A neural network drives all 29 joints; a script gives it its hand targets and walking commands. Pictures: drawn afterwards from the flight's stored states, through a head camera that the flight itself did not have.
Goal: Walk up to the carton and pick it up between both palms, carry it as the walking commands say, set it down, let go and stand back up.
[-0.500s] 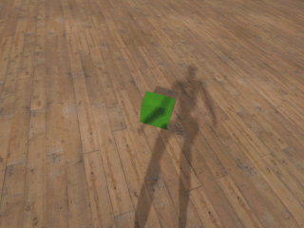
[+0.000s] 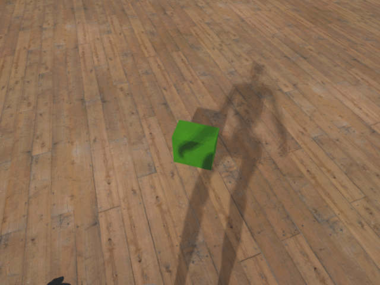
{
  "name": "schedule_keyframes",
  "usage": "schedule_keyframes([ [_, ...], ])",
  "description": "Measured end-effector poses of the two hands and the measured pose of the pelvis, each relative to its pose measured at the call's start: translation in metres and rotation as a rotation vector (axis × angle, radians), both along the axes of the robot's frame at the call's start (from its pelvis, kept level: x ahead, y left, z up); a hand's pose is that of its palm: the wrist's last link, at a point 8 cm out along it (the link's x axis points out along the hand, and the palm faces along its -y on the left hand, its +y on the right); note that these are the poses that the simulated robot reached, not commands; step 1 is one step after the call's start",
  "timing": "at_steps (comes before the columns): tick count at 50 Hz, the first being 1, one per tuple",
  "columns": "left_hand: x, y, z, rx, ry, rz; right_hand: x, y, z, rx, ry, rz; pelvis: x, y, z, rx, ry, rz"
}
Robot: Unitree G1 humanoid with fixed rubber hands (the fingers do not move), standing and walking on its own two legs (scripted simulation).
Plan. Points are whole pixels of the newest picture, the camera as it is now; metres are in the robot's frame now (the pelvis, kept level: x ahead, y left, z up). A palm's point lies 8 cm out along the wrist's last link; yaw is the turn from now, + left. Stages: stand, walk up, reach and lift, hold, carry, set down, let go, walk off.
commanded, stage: walk up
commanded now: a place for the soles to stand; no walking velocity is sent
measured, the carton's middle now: (195, 145) +0.98 +0.02 -0.64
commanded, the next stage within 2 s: none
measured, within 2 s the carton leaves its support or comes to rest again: neither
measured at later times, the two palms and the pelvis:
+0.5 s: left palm (46, 251) +0.21 +0.36 -0.12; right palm (321, 253) +0.22 -0.26 -0.05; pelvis +0.13 +0.06 +0.01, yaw +0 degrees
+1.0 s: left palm (90, 198) +0.34 +0.30 -0.10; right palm (332, 221) +0.31 -0.34 -0.10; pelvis +0.25 -0.02 -0.01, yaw -2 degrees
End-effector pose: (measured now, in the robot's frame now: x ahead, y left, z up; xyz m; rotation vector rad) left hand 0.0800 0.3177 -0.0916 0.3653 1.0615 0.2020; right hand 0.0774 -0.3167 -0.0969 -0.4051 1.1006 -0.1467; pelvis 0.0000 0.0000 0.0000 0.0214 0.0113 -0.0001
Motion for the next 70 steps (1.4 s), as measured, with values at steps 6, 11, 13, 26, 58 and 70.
schedule_keyframes([
  [6,0.016,0.000,0.002,-0.005,0.000,0.029,0.043,-0.001,0.009,-0.009,-0.028,0.027,0.031,-0.001,0.004,-0.007,-0.020,-0.003],
  [11,0.033,0.009,-0.006,-0.030,0.022,0.043,0.073,0.009,0.017,-0.022,-0.027,0.045,0.056,0.009,0.005,-0.028,-0.014,-0.003],
  [13,0.042,0.014,-0.011,-0.045,0.038,0.042,0.084,0.016,0.019,-0.031,-0.017,0.050,0.067,0.016,0.004,-0.041,0.001,-0.003],
  [26,0.135,0.048,-0.025,-0.130,0.018,-0.023,0.144,0.057,0.048,-0.100,-0.107,-0.016,0.139,0.062,0.008,-0.103,-0.061,-0.002],
  [58,0.287,-0.051,0.003,0.015,0.026,-0.047,0.264,-0.056,0.000,-0.008,-0.003,-0.054,0.282,-0.050,0.000,0.003,-0.029,-0.057],
  [70,0.333,-0.048,-0.003,-0.009,0.038,-0.046,0.305,-0.058,0.014,-0.046,0.044,-0.060,0.329,-0.044,0.005,-0.029,-0.010,-0.062],
])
